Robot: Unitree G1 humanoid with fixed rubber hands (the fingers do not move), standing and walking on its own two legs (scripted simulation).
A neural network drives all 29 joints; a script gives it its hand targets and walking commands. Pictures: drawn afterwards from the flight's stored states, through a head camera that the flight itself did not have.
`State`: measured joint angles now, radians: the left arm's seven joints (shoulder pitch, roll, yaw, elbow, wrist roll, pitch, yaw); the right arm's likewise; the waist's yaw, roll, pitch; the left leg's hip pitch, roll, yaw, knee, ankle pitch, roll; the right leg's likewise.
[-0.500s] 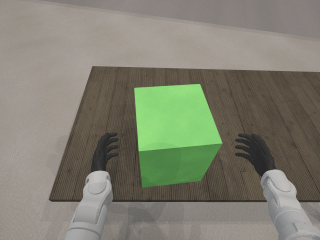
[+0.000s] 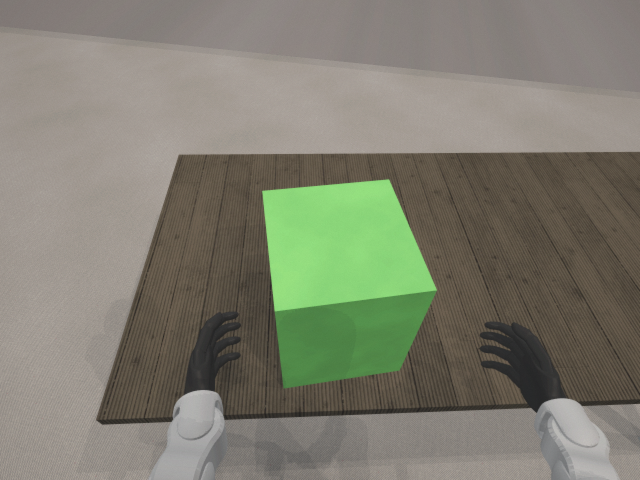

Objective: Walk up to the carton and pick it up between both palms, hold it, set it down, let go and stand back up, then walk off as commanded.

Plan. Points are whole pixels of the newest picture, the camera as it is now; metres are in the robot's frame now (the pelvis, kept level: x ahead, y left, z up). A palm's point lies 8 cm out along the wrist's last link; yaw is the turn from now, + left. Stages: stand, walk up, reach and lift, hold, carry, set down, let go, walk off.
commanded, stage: set down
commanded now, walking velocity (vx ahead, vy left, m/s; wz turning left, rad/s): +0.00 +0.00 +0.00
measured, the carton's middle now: (335, 286) +0.41 +0.00 -0.05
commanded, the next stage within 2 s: let go in 0.96 s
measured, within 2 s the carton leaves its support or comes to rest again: neither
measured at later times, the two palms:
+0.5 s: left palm (197, 412) +0.20 +0.16 -0.03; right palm (534, 421) +0.22 -0.26 -0.04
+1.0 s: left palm (167, 425) +0.18 +0.20 -0.04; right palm (517, 433) +0.20 -0.23 -0.05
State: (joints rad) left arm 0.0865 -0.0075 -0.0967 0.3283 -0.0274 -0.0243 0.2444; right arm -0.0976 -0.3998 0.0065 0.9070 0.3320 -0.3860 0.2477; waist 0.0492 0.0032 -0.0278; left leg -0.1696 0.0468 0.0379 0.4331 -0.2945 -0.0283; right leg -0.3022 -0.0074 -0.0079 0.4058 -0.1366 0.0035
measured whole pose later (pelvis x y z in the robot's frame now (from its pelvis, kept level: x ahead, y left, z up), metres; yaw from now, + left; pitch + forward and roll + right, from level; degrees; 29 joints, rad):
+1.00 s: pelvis +0.01 +0.01 +0.00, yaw +1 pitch -3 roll -1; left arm 0.28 0.09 -0.08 0.26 0.00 -0.01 0.18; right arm 0.16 -0.27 -0.03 0.69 0.17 -0.33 0.13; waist 0.04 0.00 0.07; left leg -0.05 0.05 0.02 0.41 -0.31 -0.03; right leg -0.17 0.00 -0.02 0.37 -0.15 0.01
